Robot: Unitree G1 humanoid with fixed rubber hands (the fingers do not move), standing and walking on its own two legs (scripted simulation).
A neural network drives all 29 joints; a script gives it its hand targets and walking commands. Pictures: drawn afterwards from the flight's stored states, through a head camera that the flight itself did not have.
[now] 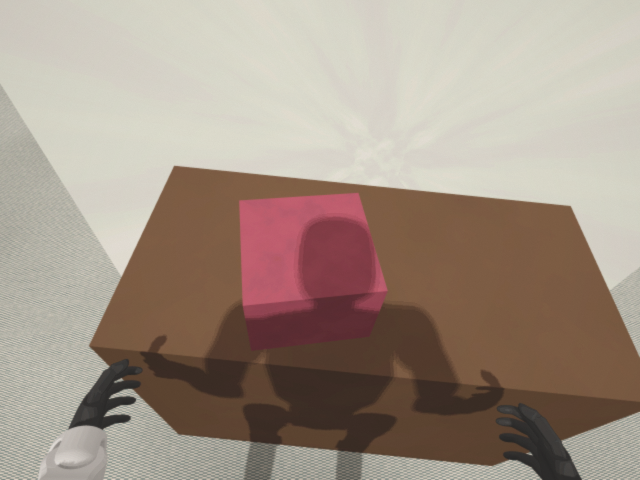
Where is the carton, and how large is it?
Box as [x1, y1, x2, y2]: [239, 193, 387, 350]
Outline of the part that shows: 358,193 239,200 242,299 251,350 362,337 369,335 387,290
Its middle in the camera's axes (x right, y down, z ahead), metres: -0.02 +0.06 +0.63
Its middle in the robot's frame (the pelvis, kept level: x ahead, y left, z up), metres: +0.42 +0.03 -0.06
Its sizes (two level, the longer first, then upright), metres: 0.197 0.190 0.152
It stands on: a pedestal, 0.64 m high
